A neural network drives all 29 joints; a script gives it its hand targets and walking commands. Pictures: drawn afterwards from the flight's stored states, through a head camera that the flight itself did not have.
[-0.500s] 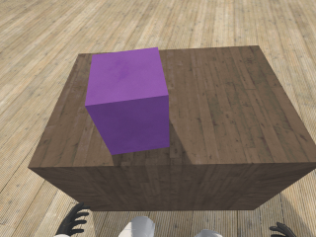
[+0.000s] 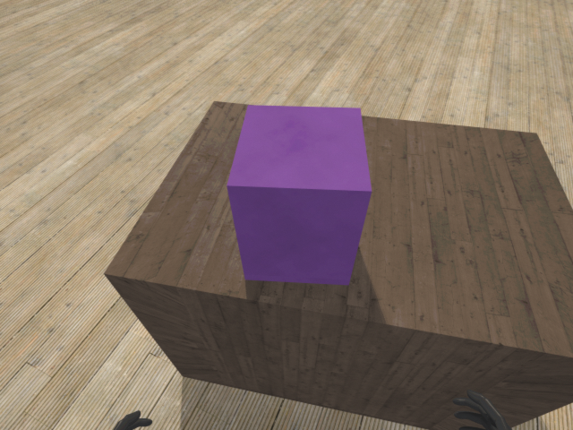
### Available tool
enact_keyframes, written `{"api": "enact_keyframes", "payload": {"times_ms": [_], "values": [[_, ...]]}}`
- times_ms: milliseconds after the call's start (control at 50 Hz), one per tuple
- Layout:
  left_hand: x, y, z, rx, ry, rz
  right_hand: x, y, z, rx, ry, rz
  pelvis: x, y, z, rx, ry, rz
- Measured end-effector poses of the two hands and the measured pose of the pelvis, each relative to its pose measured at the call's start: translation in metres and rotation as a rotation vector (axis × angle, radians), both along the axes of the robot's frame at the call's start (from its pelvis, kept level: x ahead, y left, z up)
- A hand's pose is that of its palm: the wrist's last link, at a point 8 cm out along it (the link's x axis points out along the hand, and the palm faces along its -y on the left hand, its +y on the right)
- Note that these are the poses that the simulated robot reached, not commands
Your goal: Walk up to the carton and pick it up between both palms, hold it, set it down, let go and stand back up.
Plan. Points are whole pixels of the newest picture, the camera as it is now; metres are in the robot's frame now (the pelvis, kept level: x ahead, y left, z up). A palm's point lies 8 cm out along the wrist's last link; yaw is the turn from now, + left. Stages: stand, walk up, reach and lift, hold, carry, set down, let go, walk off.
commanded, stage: walk up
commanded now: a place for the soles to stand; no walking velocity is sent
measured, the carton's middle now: (299, 198) +0.50 +0.01 +0.02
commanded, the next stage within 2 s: reach and lift in 1.70 s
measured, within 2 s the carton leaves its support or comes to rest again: neither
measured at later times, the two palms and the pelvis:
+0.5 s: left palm out of the picture +0.11 +0.30 -0.08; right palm (475, 409) +0.18 -0.24 -0.07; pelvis +0.03 +0.01 +0.01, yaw +4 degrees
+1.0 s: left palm out of the picture +0.08 +0.29 -0.08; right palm (479, 403) +0.18 -0.25 -0.08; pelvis +0.04 +0.00 +0.01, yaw +7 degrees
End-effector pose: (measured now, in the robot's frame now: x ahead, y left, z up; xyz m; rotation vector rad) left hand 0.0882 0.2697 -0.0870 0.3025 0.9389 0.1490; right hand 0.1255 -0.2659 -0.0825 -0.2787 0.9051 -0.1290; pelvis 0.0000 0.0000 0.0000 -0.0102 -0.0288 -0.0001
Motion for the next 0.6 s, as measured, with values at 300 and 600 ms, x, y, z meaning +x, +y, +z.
{"api": "enact_keyframes", "payload": {"times_ms": [300,600], "values": [[0.028,0.028,0.013,0.024,-0.041,0.031,0.023,0.016,0.004,-0.005,0.029,0.043,0.022,0.014,0.006,-0.005,0.02,0.047],[0.015,0.031,0.007,0.029,0.005,0.085,0.059,0.026,0.007,-0.001,0.002,0.103,0.033,0.013,0.005,-0.005,0.028,0.087]]}}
